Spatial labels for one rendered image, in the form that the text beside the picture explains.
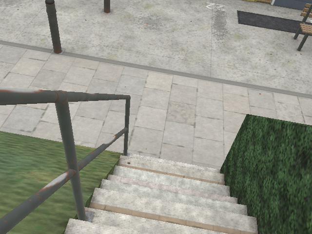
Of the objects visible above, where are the stairs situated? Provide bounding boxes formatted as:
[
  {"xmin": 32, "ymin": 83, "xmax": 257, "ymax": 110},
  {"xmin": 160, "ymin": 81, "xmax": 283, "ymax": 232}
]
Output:
[{"xmin": 64, "ymin": 153, "xmax": 258, "ymax": 234}]

